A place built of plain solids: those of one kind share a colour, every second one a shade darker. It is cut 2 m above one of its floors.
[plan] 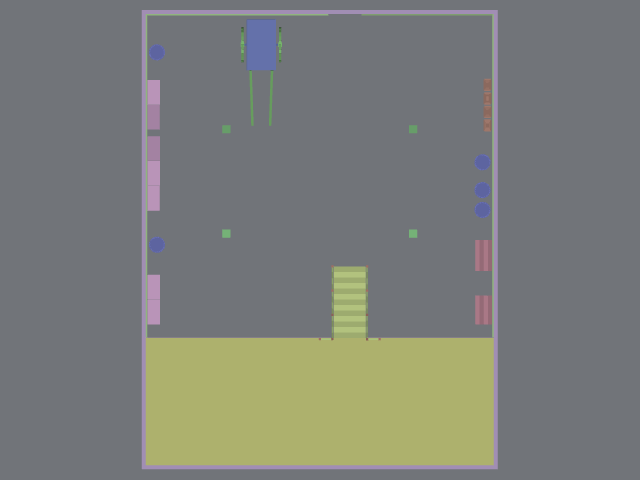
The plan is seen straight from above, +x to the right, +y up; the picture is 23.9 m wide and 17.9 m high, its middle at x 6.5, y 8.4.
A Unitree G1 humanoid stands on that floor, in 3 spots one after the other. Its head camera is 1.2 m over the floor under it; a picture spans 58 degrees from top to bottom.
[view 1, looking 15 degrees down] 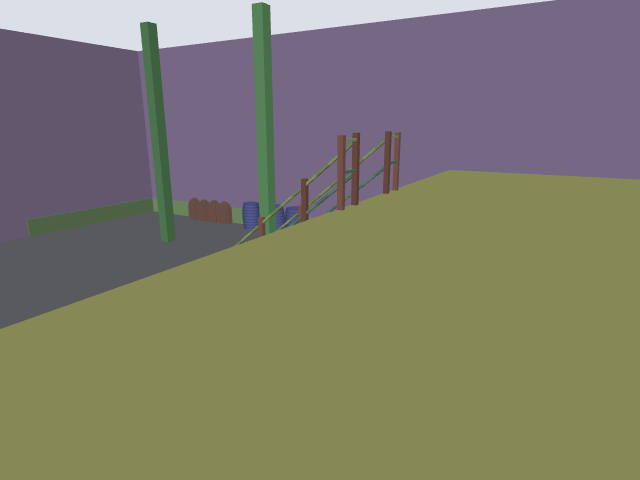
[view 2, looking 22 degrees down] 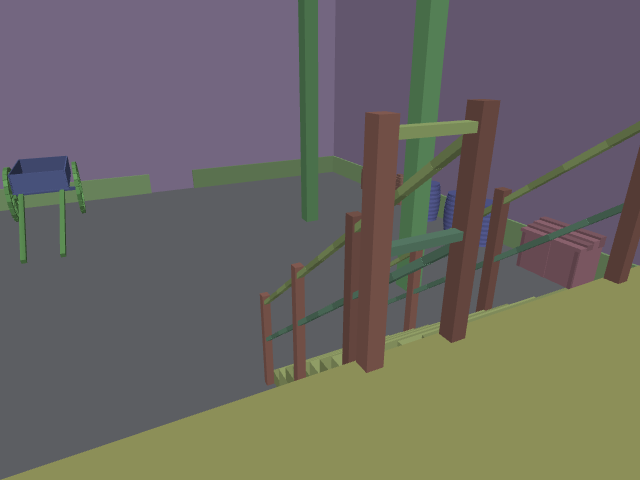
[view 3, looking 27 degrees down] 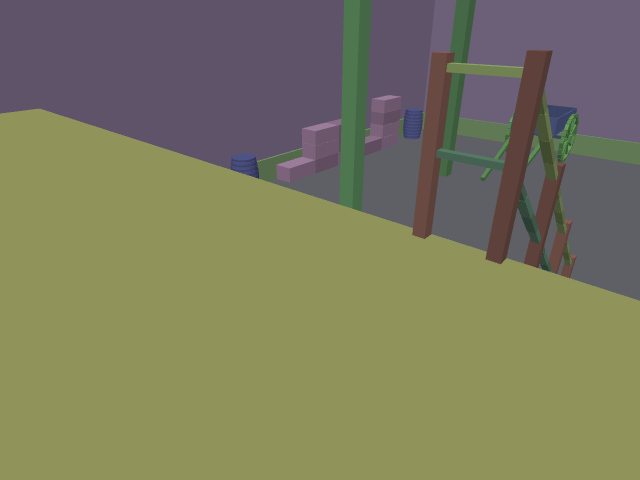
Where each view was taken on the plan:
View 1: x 1.00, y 1.88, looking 30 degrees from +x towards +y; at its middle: loft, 4.64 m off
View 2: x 5.61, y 3.43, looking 63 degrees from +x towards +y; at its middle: ground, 9.41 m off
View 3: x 7.61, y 2.45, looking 131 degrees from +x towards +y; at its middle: loft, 2.64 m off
